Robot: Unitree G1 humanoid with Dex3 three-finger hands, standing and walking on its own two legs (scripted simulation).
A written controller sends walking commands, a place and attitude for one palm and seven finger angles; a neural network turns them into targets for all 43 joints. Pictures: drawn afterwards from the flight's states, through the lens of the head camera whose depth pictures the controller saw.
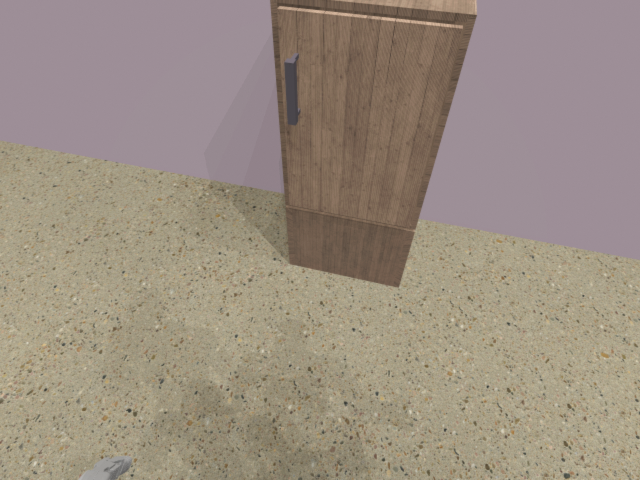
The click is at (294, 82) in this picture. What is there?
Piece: cupboard door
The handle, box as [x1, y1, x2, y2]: [284, 53, 299, 124]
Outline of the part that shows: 298,53 294,53 290,59 287,58 284,62 287,120 289,124 295,124 297,122 297,115 299,113 296,96 295,65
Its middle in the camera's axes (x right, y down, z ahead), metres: -0.07 -0.37 +0.95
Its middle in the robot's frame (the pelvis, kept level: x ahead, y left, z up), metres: +0.96 +0.12 +0.01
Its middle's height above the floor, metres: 0.78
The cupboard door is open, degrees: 0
